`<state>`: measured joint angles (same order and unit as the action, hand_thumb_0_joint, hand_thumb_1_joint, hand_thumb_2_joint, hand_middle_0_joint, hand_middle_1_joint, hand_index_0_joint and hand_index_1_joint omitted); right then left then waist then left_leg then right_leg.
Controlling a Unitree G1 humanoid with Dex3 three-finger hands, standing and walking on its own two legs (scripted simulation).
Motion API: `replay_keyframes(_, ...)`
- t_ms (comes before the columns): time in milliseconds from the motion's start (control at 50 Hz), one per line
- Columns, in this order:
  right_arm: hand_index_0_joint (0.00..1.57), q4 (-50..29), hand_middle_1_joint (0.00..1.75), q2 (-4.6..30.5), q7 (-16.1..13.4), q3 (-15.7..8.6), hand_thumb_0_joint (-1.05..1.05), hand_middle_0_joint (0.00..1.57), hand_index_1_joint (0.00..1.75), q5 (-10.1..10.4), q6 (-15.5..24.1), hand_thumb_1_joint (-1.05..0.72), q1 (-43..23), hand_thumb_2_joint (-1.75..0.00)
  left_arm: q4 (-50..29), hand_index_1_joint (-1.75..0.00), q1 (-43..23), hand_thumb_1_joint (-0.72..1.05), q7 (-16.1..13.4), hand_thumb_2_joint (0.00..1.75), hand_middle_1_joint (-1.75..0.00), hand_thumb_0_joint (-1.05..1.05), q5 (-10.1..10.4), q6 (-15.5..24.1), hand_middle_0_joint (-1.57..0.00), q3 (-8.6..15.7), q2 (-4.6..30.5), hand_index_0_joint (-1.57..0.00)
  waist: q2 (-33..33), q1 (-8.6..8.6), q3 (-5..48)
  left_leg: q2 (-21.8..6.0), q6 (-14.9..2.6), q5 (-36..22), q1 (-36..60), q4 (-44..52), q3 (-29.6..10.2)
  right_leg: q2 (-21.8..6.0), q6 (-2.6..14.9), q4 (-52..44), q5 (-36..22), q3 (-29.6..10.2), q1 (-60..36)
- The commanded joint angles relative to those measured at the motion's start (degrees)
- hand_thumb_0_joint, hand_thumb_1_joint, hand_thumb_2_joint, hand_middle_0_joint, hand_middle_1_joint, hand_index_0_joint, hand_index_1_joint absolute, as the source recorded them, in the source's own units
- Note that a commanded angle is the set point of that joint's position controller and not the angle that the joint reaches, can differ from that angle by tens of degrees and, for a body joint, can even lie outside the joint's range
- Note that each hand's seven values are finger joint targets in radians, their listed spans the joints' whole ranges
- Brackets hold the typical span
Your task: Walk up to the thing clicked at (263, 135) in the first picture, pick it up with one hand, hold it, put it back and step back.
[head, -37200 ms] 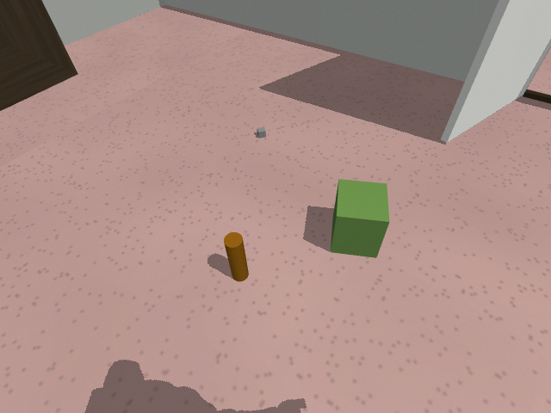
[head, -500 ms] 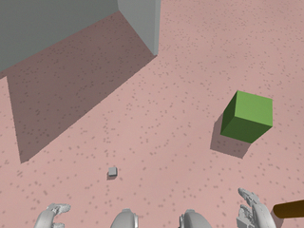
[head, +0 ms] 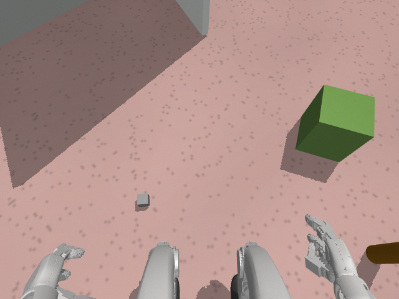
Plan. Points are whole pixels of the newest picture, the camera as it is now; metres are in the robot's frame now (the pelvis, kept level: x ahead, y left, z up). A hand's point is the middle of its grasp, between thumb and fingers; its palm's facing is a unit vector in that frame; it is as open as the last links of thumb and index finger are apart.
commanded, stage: rise first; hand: left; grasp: from above
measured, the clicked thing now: (143, 200) +0.45 +0.25 -0.60
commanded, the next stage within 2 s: none
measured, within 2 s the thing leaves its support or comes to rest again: neither
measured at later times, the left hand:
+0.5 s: hand (103, 231) +0.30 +0.31 -0.34, palm faces -0.48 -0.26 -0.84, open 11.6 cm
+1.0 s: hand (113, 215) +0.36 +0.31 -0.42, palm faces -0.47 -0.03 -0.88, open 11.4 cm
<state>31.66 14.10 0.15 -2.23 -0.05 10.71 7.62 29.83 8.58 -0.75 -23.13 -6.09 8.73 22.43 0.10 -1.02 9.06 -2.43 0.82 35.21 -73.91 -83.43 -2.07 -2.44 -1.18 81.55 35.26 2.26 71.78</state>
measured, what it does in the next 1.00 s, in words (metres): lowers itself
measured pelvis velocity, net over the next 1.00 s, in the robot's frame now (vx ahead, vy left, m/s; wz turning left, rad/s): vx -0.07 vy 0.01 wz -0.09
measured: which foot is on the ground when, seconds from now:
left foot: down 0.00-1.00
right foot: down 0.00-1.00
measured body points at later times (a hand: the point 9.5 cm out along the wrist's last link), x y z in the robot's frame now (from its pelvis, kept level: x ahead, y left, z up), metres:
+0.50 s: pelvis -0.07 +0.00 -0.20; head +0.15 +0.01 +0.19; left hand +0.32 +0.32 -0.29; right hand +0.06 -0.28 -0.34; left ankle +0.03 +0.12 -0.58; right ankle +0.03 -0.14 -0.58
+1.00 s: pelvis -0.07 +0.01 -0.26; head +0.15 +0.06 +0.13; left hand +0.38 +0.31 -0.37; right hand +0.00 -0.28 -0.38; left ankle +0.03 +0.13 -0.58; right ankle +0.02 -0.14 -0.58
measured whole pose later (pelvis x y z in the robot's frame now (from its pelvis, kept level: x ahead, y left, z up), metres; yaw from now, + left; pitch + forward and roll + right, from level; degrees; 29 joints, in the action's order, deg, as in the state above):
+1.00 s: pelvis -0.07 +0.01 -0.26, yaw -5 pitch +33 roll -8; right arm 43.7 15.5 6.6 -1.4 -5.9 2.0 6.5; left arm 73.4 -44.1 -19.5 -72.1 15.9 7.8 41.4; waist -0.7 -7.7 4.8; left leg -1.1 -0.1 37.6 -129.0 -133.2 -6.9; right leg -1.7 -2.4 128.8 37.8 2.8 124.0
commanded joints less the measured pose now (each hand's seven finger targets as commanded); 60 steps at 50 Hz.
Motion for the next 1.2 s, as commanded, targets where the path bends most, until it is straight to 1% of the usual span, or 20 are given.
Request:
replay_keyframes(0, 0.20, -4.1, 0.30, 10.0, -0.3, -4.5, 0.00, 0.20, 0.30, 0.0, 3.4, -0.93, 0.3, -0.91, -4.2, -0.75, -10.0, -0.25, -1.7, 0.71, -0.74, 0.00, -5.9, 8.0, -0.41, 2.8, 12.3, -0.40, 5.6, -1.39, 19.6, 1.6, -0.93, -10.5, 6.9, 3.1, 0.0, 2.2, 2.45, -0.4, -10.1, -0.9, 1.4)
replay_keyframes(100, 0.20, -1.4, 0.30, 11.6, 0.4, -5.1, 0.00, 0.20, 0.30, 0.0, 3.0, -0.95, 0.5, -0.91, 0.0, -0.75, -16.4, -0.26, -4.4, 0.72, -0.74, 0.00, -12.3, 13.2, -0.42, 5.4, 18.6, -0.41, 6.6, 0.14, 27.4, 1.6, -0.74, -13.1, 1.9, -4.9, -0.5, 2.2, 2.71, 8.4, -11.7, -0.4, 9.6)
replay_keyframes(180, 0.20, 0.9, 0.30, 12.4, 1.1, -5.5, 0.00, 0.20, 0.30, 0.0, 1.6, -0.95, 1.4, -0.91, 5.4, -0.77, -22.8, -0.27, -6.6, 0.73, -0.76, 0.00, -17.2, 14.3, -0.41, 6.1, 21.4, -0.40, 7.2, 0.88, 31.7, 1.6, -0.89, -16.3, -1.5, -11.2, -0.1, 2.1, 2.68, 13.5, -13.6, 0.1, 14.2)
replay_keyframes(240, 0.20, 2.6, 0.30, 12.5, 1.7, -5.6, 0.00, 0.20, 0.30, -0.5, 0.7, -0.95, 2.4, -0.91, 9.3, -0.72, -30.2, -0.22, -7.4, 0.70, -0.71, 0.00, -20.3, 15.1, -0.45, 6.2, 23.7, -0.44, 4.7, 0.47, 33.9, 1.9, -1.56, -15.3, -7.5, -16.5, 0.7, 2.3, 2.45, 16.1, -13.3, 0.4, 15.6)
replay_keyframes(300, 0.20, 3.6, 0.30, 12.5, 2.2, -5.7, 0.00, 0.20, 0.30, -1.0, -0.3, -0.94, 3.5, -0.91, 12.4, -0.66, -35.9, -0.16, -8.0, 0.65, -0.65, 0.00, -23.9, 16.8, -0.51, 7.1, 27.8, -0.50, 1.6, 0.99, 37.3, 2.1, -2.24, -12.2, -13.9, -20.8, 1.8, 2.3, 2.02, 17.9, -11.7, 0.2, 13.6)
replay_keyframes(320, 0.20, 4.0, 0.30, 12.6, 2.4, -5.7, 0.00, 0.20, 0.30, -1.1, -0.6, -0.95, 3.9, -0.92, 14.0, -0.66, -37.3, -0.15, -7.9, 0.64, -0.65, 0.00, -24.7, 17.2, -0.52, 6.2, 26.9, -0.51, 1.3, 0.41, 37.0, 2.1, -2.29, -10.8, -15.5, -21.7, 1.9, 2.3, 1.96, 18.6, -10.7, 0.3, 14.4)
replay_keyframes(360, 0.20, 4.6, 0.30, 13.0, 2.4, -5.9, 0.00, 0.20, 0.30, -1.4, -1.1, -0.94, 4.4, -0.91, 13.6, -0.65, -42.8, -0.15, -7.9, 0.65, -0.64, 0.00, -26.4, 18.3, -0.52, 5.3, 27.8, -0.51, 2.0, -0.37, 37.7, 2.0, -2.40, -8.1, -16.4, -23.3, 2.0, 2.5, 1.92, 19.3, -8.2, 0.5, 16.9)
replay_keyframes(420, 0.20, 5.7, 0.30, 13.3, 2.6, -5.9, 0.00, 0.20, 0.30, -1.7, -2.1, -0.93, 5.0, -0.91, 16.1, -0.64, -46.7, -0.12, -8.6, 0.64, -0.64, 0.00, -29.6, 19.8, -0.51, 6.4, 32.1, -0.50, 3.4, 0.00, 36.9, 2.1, -2.43, -3.8, -19.3, -25.0, 2.2, 2.7, 2.06, 21.0, -3.3, 0.9, 19.6)
replay_keyframes(460, 0.20, 6.1, 0.30, 13.2, 2.8, -5.5, 0.00, 0.20, 0.30, -2.0, -2.7, -0.90, 5.0, -0.90, 16.9, -0.61, -50.2, -0.07, -9.6, 0.63, -0.61, 0.00, -31.6, 20.9, -0.50, 6.1, 32.7, -0.50, 3.9, -0.90, 36.2, 2.2, -2.53, -1.6, -21.0, -26.1, 1.7, 2.9, 2.25, 22.7, -0.9, 1.6, 22.6)
replay_keyframes(520, 0.20, 6.5, 0.30, 13.3, 3.1, -5.2, 0.00, 0.20, 0.30, -2.6, -4.0, -0.88, 5.0, -0.90, 19.8, -0.59, -53.1, -0.04, -11.5, 0.61, -0.59, 0.00, -34.0, 22.3, -0.50, 6.1, 33.7, -0.50, 5.3, -1.15, 34.0, 2.4, -2.57, 1.3, -22.7, -27.0, 1.3, 3.1, 2.54, 24.4, 2.4, 2.4, 26.5)
replay_keyframes(620, 0.20, 8.1, 0.30, 14.1, 3.8, -4.6, 0.00, 0.20, 0.30, -3.5, -6.2, -0.89, 6.2, -0.90, 25.3, -0.57, -57.3, -0.07, -15.3, 0.64, -0.57, 0.00, -39.1, 22.5, -0.49, 3.6, 32.5, -0.48, 9.9, -3.16, 31.3, 2.2, -2.07, 2.5, -21.3, -27.3, -0.7, 2.9, 3.03, 28.6, 1.3, 4.5, 33.9)
replay_keyframes(680, 0.20, 8.4, 0.30, 14.3, 4.0, -4.6, 0.00, 0.20, 0.30, -4.0, -7.1, -0.89, 6.2, -0.90, 27.9, -0.57, -60.4, -0.09, -17.2, 0.65, -0.57, 0.00, -41.5, 22.1, -0.47, 3.3, 33.7, -0.47, 10.7, -3.68, 30.5, 2.4, -2.09, 3.3, -22.1, -28.2, -0.8, 2.8, 3.13, 29.8, 1.5, 4.8, 36.3)
replay_keyframes(800, 0.20, 9.5, 0.30, 15.0, 5.0, -3.7, 0.00, 0.20, 0.30, -5.0, -7.7, -0.90, 6.9, -0.90, 32.8, -0.57, -64.8, -0.10, -19.5, 0.65, -0.57, 0.00, -45.3, 21.7, -0.47, 2.4, 34.8, -0.46, 13.0, -4.77, 31.0, 2.5, -1.81, 0.3, -22.0, -30.3, -1.9, 2.5, 3.09, 33.5, -1.4, 5.5, 39.5)
replay_keyframes(840, 0.20, 9.9, 0.30, 14.7, 5.1, -3.6, 0.00, 0.20, 0.30, -5.3, -7.8, -0.90, 7.2, -0.90, 35.0, -0.58, -65.2, -0.10, -19.9, 0.65, -0.58, 0.00, -46.5, 21.7, -0.47, 1.1, 33.3, -0.46, 13.6, -5.48, 30.7, 2.4, -1.70, -1.4, -21.4, -31.3, -1.8, 2.6, 3.08, 34.3, -2.6, 5.6, 40.6)
replay_keyframes(920, 0.20, 10.0, 0.30, 14.6, 5.7, -3.4, 0.00, 0.20, 0.30, -6.1, -8.0, -0.90, 7.7, -0.90, 36.2, -0.59, -67.6, -0.10, -21.1, 0.64, -0.59, 0.00, -48.3, 22.1, -0.46, 1.4, 34.9, -0.46, 12.3, -6.22, 30.3, 2.8, -2.29, -1.7, -24.7, -33.7, -0.7, 2.7, 2.93, 34.0, -3.1, 5.3, 39.6)
replay_keyframes(960, 0.20, 10.6, 0.30, 14.9, 5.9, -3.4, 0.00, 0.20, 0.30, -6.4, -8.0, -0.90, 7.6, -0.90, 37.4, -0.57, -67.9, -0.06, -21.7, 0.60, -0.58, 0.00, -49.0, 22.4, -0.49, 1.8, 35.4, -0.49, 13.9, -5.80, 30.8, 2.6, -2.06, -1.9, -23.4, -33.6, -1.2, 2.5, 2.80, 35.5, -3.1, 5.5, 41.0)
replay_keyframes(980, 0.20, 10.4, 0.30, 14.7, 6.0, -3.4, 0.00, 0.20, 0.30, -6.6, -8.0, -0.90, 7.9, -0.90, 37.9, -0.60, -68.3, -0.10, -21.8, 0.63, -0.60, 0.00, -49.3, 22.5, -0.46, 1.2, 34.6, -0.46, 13.7, -6.53, 31.0, 2.6, -2.10, -2.4, -23.3, -34.3, -0.9, 2.7, 2.81, 35.5, -3.4, 5.7, 41.0)
replay_keyframes(1020, 0.20, 10.9, 0.30, 15.1, 6.2, -3.4, 0.00, 0.20, 0.30, -6.8, -8.1, -0.90, 8.7, -0.90, 37.8, -0.60, -69.6, -0.08, -22.5, 0.62, -0.61, 0.00, -49.5, 22.6, -0.46, 2.1, 35.8, -0.47, 13.4, -6.78, 32.7, 2.6, -2.25, -3.7, -23.0, -35.2, -0.8, 2.7, 2.66, 35.9, -4.7, 5.7, 40.0)
replay_keyframes(1100, 0.20, 11.1, 0.30, 14.9, 6.4, -3.3, 0.00, 0.20, 0.30, -7.5, -8.0, -0.90, 8.8, -0.90, 38.8, -0.63, -71.1, -0.12, -23.4, 0.65, -0.63, 0.00, -49.3, 22.5, -0.44, 2.3, 35.5, -0.44, 13.0, -7.35, 32.6, 2.6, -2.42, -3.7, -24.5, -36.3, -0.5, 2.9, 2.56, 36.4, -4.8, 5.8, 40.4)
replay_keyframes(1180, 0.20, 11.2, 0.30, 14.6, 6.6, -3.0, 0.00, 0.20, 0.30, -7.9, -7.9, -0.90, 9.0, -0.90, 39.5, -0.63, -71.0, -0.12, -24.1, 0.65, -0.63, 0.00, -49.4, 22.1, -0.44, 3.8, 37.2, -0.44, 13.4, -6.79, 33.1, 2.5, -2.48, -4.5, -25.0, -37.1, -0.2, 3.0, 2.61, 37.0, -5.3, 5.7, 39.8)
